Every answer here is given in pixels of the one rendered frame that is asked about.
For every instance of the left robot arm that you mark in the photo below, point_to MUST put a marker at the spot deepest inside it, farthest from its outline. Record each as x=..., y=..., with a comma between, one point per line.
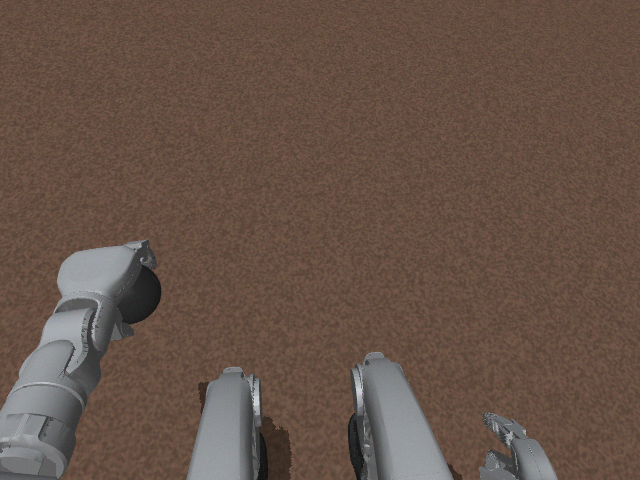
x=41, y=413

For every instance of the right robot hand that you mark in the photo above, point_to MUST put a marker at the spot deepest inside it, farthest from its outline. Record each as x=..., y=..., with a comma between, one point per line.
x=529, y=461

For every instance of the ball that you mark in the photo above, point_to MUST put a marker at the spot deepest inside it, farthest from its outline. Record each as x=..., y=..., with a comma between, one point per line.
x=142, y=299

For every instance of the left robot hand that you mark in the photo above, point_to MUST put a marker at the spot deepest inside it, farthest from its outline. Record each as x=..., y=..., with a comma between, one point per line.
x=108, y=271

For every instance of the right robot foot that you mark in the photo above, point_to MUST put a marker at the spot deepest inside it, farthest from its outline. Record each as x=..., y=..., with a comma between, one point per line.
x=355, y=449

